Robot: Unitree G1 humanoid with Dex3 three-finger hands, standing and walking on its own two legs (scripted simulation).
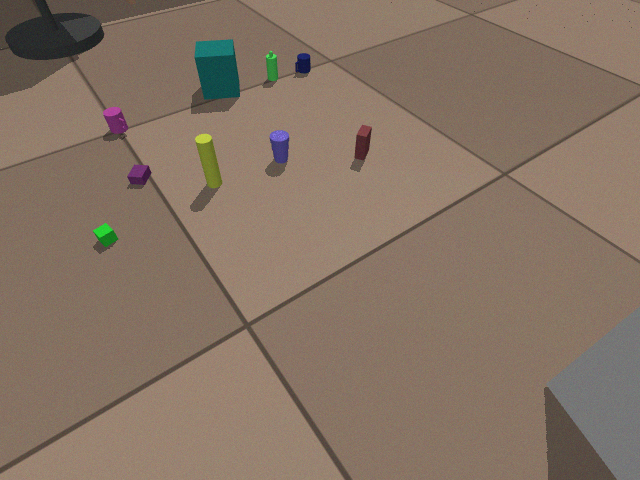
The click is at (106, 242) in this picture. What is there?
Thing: cube
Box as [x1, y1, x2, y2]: [93, 223, 117, 246]
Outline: 105,223 93,231 97,238 106,246 116,240 117,237 113,230
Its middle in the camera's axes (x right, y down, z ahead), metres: -0.87 -0.02 +1.61
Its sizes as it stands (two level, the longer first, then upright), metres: 0.058 0.058 0.058
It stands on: the floor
